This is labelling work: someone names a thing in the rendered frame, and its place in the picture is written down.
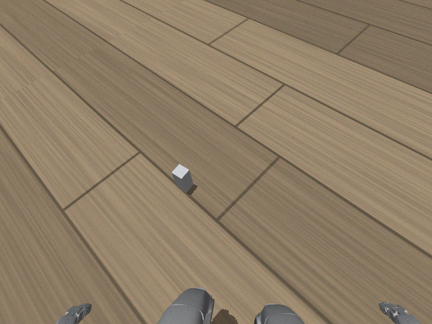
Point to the carton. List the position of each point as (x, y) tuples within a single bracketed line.
[(182, 178)]

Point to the left robot hand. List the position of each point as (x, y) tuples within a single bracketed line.
[(75, 314)]

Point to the right robot hand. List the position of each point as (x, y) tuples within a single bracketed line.
[(398, 314)]

